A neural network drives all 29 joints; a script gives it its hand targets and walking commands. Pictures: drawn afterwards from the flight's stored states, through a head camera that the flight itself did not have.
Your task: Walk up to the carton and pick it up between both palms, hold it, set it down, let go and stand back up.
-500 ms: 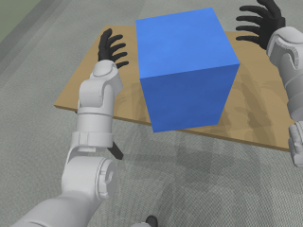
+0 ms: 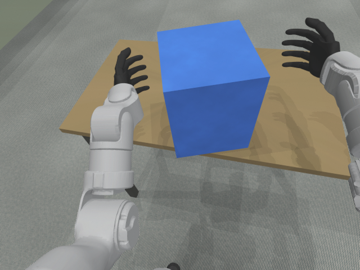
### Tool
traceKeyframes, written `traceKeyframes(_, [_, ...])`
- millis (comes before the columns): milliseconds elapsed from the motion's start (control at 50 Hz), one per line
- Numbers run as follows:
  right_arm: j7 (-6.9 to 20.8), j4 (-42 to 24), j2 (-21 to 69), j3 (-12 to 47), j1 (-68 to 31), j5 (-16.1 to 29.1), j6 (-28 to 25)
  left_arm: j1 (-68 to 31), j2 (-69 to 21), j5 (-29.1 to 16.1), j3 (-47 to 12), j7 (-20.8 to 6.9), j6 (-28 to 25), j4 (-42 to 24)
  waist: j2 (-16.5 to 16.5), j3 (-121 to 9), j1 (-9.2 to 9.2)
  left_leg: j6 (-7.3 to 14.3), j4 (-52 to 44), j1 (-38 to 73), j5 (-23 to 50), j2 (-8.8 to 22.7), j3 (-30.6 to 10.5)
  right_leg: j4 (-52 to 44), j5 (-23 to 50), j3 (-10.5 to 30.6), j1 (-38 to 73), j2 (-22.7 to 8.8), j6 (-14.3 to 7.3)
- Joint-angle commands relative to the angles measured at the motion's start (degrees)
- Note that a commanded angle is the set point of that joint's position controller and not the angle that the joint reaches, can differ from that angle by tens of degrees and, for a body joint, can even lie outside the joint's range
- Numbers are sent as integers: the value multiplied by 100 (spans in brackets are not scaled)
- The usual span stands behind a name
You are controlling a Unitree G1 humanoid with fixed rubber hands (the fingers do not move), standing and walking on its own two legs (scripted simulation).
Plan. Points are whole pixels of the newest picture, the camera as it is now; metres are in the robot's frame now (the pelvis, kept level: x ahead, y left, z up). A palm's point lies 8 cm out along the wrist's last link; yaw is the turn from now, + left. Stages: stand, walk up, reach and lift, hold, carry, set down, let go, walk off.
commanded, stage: set down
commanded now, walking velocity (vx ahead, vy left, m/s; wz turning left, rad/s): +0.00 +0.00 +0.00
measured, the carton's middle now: (205, 93) +0.51 +0.06 +0.06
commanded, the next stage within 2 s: none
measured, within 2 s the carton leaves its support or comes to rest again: neither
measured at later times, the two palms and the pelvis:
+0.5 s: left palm (126, 116) +0.35 +0.19 +0.15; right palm (331, 95) +0.44 -0.18 +0.15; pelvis +0.00 -0.01 +0.00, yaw +1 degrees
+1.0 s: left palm (134, 137) +0.32 +0.17 +0.13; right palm (347, 139) +0.38 -0.22 +0.11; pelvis +0.01 +0.00 +0.01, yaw +0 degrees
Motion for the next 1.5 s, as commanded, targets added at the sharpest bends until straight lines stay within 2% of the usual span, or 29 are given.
traceKeyframes(0, [-43,-1423,-1056,-496,-3113,-31,-334,-2741,770,31,-13,5,-316,-1357,-1016,-3665,-33,59,-62,762,803,-419,-54,124,1950,823,2843,-308,583])
traceKeyframes(80, [-75,-1783,-1040,-546,-2704,-84,-374,-2285,713,-27,-81,22,-335,-1494,-1221,-3727,-97,106,-47,787,770,-387,-73,84,1807,904,2975,-355,586])
traceKeyframes(140, [-124,-2004,-1052,-663,-2559,-115,-399,-2159,690,-57,-131,4,-312,-1670,-1146,-3667,-192,111,-37,865,791,-406,-81,99,1816,871,2881,-338,621])
traceKeyframes(200, [-115,-2261,-1107,-740,-2433,-148,-418,-2063,702,-57,-131,8,-298,-1850,-1172,-3722,-169,135,-55,955,763,-384,-72,62,1654,885,2869,-335,617])
traceKeyframes(280, [-110,-2189,-1071,-769,-1869,-151,-436,-1556,542,-19,-250,-47,-254,-1963,-1153,-3379,-293,128,-103,1016,725,-397,-91,9,1592,910,2886,-376,625])
traceKeyframes(340, [-91,-2204,-996,-779,-1776,-167,-455,-1530,577,68,-229,-12,-266,-2052,-1070,-3194,-227,153,-148,1050,526,-373,-95,-83,1127,955,2770,-440,612])
traceKeyframes(400, [-60,-2157,-929,-764,-1235,-124,-522,-992,387,144,-269,-43,-247,-2090,-1062,-2919,-265,161,-161,1097,576,-399,-97,-139,1192,1014,2902,-470,590])
traceKeyframes(580, [-9,-2349,-937,-1062,-244,-153,-791,-292,123,339,-513,-106,-342,-2613,-733,-2238,-616,205,-248,1517,492,-418,-162,-246,1070,953,2604,-485,563])
traceKeyframes(620, [10,-2773,-966,-1070,-39,-81,-902,31,-12,288,-707,-54,-368,-3075,-656,-2466,-588,192,-189,1788,779,-411,-157,-194,1320,830,2603,-403,527])
traceKeyframes(640, [1,-2739,-972,-1131,147,-80,-937,213,-60,278,-804,-69,-372,-3104,-658,-2347,-710,189,-185,1849,811,-420,-177,-189,1465,806,2557,-401,530])
traceKeyframes(680, [-28,-2970,-1014,-1178,316,-68,-994,315,-73,319,-840,-86,-397,-3267,-566,-2288,-790,183,-172,1969,880,-407,-199,-175,1639,769,2553,-364,497])
traceKeyframes(720, [-15,-3021,-1096,-1180,361,-20,-997,324,-111,313,-911,-49,-390,-3366,-487,-2164,-808,200,-182,2050,850,-399,-187,-210,1467,698,2374,-309,467])
traceKeyframes(760, [-18,-3385,-984,-1146,512,19,-1062,563,-124,361,-877,-13,-423,-3524,-574,-2205,-707,218,-152,2128,1003,-393,-192,-215,1578,704,2339,-283,458])
traceKeyframes(800, [0,-3398,-1082,-1185,767,48,-1078,831,-177,434,-899,-4,-401,-3591,-569,-2131,-760,235,-167,2190,1110,-388,-206,-195,1844,662,2395,-246,437])
traceKeyframes(820, [5,-3503,-1063,-1086,1005,98,-1122,1071,-252,481,-867,10,-404,-3673,-656,-2111,-708,236,-147,2242,1225,-377,-206,-184,1973,649,2473,-227,441])
traceKeyframes(900, [19,-3539,-1036,-1055,1636,104,-1253,1696,-421,627,-906,-88,-466,-3604,-752,-1782,-805,281,-203,2266,1173,-367,-221,-214,2185,711,2559,-262,424])
traceKeyframes(960, [79,-3660,-1115,-1082,1567,95,-1324,1601,-356,607,-916,-49,-570,-3720,-806,-1693,-797,321,-254,2186,869,-363,-215,-286,1745,772,2459,-307,391])
traceKeyframes(980, [99,-3479,-1059,-1088,2072,84,-1367,1984,-501,632,-981,-54,-627,-3671,-862,-1543,-857,315,-238,2209,841,-339,-249,-332,1730,850,2544,-366,362])
traceKeyframes(1020, [115,-3578,-1054,-1097,1928,80,-1445,1832,-444,659,-907,-37,-759,-3597,-846,-1552,-759,358,-282,2151,654,-388,-186,-352,1523,900,2435,-355,358])
traceKeyframes(1080, [165,-3638,-1020,-1099,2453,95,-1609,2314,-553,678,-988,-41,-987,-3590,-867,-1466,-798,342,-267,2136,764,-394,-191,-335,1753,916,2493,-362,319])
traceKeyframes(1180, [227,-3928,-990,-1110,2795,68,-1885,2471,-575,655,-1127,0,-1443,-3604,-1014,-1353,-832,355,-292,2044,439,-402,-182,-419,1233,1054,2403,-422,319])
traceKeyframes(1200, [241,-3979,-958,-1121,2701,95,-1916,2442,-531,642,-1142,19,-1514,-3603,-901,-1367,-750,366,-307,2005,380,-397,-163,-419,1141,1074,2319,-439,320])
traceKeyframes(1220, [277,-3882,-933,-1106,3056,100,-1956,2758,-662,657,-1263,40,-1575,-3560,-938,-1223,-818,348,-311,2052,384,-383,-179,-428,1049,1062,2337,-433,287])
traceKeyframes(1280, [300,-3990,-969,-1122,3115,52,-2056,2737,-585,668,-1295,25,-1757,-3495,-1022,-1157,-807,366,-321,2010,168,-377,-169,-488,745,1169,2260,-493,307])
traceKeyframes(1340, [320,-3861,-887,-1190,3544,-27,-2196,3012,-621,762,-1336,3,-1951,-3393,-946,-1021,-867,353,-332,2041,114,-389,-144,-500,668,1144,2194,-495,281])
traceKeyframes(1380, [355,-4000,-925,-1154,3579,-20,-2304,3070,-595,752,-1378,31,-2097,-3492,-953,-1086,-841,354,-327,2039,120,-374,-156,-470,624,1131,2233,-503,288])
traceKeyframes(1400, [369,-3765,-833,-1134,3832,-68,-2316,3309,-682,839,-1367,15,-2113,-3119,-939,-815,-827,378,-338,1997,57,-375,-116,-503,501,1168,2182,-506,250])
traceKeyframes(1420, [377,-3960,-842,-1150,3879,-58,-2397,3350,-639,858,-1367,17,-2215,-3364,-966,-917,-808,350,-315,2051,57,-370,-128,-515,404,1202,2185,-540,254])
traceKeyframes(1480, [446,-3737,-843,-1178,4045,-140,-2467,3516,-665,960,-1378,17,-2310,-3067,-903,-667,-815,363,-347,2045,-20,-344,-71,-560,273,1176,2047,-517,204])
